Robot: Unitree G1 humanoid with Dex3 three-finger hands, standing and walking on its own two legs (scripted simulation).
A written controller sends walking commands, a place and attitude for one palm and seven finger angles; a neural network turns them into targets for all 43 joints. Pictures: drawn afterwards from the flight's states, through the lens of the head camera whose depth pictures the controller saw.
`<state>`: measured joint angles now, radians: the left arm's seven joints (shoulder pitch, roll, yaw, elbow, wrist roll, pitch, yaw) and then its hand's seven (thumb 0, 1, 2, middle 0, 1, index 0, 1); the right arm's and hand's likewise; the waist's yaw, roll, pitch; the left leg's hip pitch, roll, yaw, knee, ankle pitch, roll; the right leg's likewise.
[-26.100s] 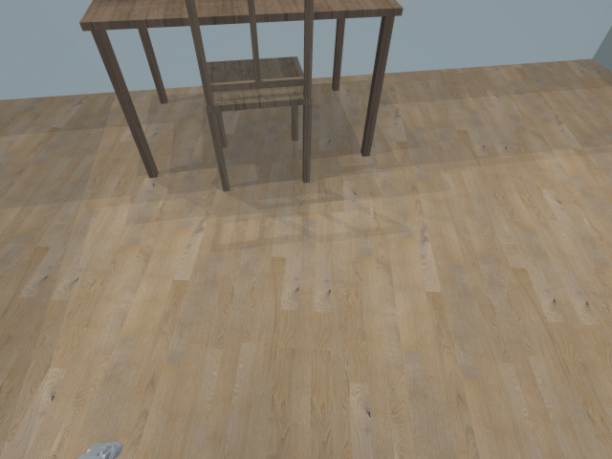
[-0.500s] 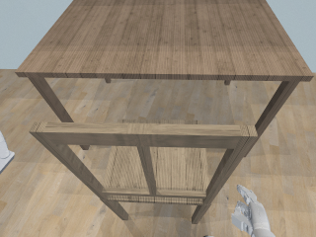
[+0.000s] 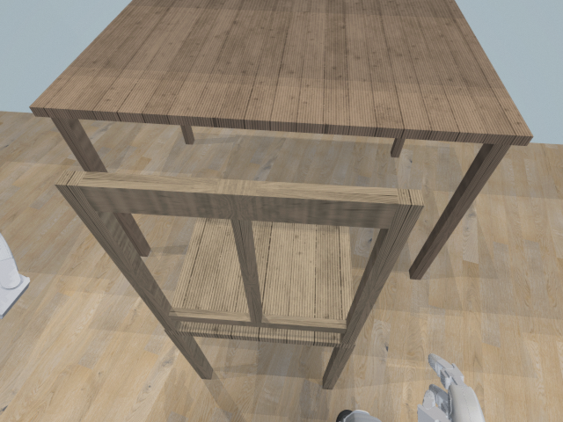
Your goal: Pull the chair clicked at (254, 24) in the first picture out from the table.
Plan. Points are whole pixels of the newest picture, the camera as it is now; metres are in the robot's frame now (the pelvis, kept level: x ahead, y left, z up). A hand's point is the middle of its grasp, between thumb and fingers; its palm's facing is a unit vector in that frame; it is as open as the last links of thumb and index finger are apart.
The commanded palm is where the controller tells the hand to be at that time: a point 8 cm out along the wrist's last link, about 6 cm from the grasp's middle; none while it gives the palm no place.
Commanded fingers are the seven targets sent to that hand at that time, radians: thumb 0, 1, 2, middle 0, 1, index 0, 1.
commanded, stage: step back with the hand held close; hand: left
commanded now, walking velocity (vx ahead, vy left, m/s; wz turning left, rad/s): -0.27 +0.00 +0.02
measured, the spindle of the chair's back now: (250, 277) +0.34 +0.08 -0.04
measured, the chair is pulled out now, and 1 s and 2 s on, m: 0.27 0.27 0.27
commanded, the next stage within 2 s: none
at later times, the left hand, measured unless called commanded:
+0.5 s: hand (8, 294) +0.19 +0.27 +0.18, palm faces +0.52 -0.69 -0.50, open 7.4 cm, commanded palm +0.12 +0.30 +0.19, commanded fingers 0.00 0.90 0.90 -0.20 -0.30 -0.20 -0.30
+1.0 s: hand (13, 288) +0.20 +0.27 +0.18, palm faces +0.51 -0.70 -0.50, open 7.4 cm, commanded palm +0.12 +0.30 +0.19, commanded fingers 0.00 0.90 0.90 -0.20 -0.30 -0.20 -0.30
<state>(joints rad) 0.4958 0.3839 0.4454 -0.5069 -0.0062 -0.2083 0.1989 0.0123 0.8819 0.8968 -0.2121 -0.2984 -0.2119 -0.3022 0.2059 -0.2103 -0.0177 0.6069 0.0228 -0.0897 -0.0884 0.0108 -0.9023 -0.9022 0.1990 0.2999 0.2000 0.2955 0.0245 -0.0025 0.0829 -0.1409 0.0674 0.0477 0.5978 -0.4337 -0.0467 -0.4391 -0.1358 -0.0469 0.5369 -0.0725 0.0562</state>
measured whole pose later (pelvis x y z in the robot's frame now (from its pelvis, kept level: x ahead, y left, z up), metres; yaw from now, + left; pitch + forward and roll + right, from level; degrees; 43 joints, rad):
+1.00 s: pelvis -0.01 +0.00 -0.01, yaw +1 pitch +2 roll +1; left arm 0.49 0.42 0.50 -0.56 0.02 -0.26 0.20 0.01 0.88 0.90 -0.21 -0.30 -0.21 -0.30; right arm 0.20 -0.21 -0.04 0.63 0.00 -0.11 -0.07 0.01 -0.90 -0.90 0.20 0.30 0.20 0.30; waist 0.01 -0.05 0.07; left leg -0.27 0.06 0.02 0.70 -0.46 -0.04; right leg -0.54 -0.12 -0.02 0.59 -0.08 0.06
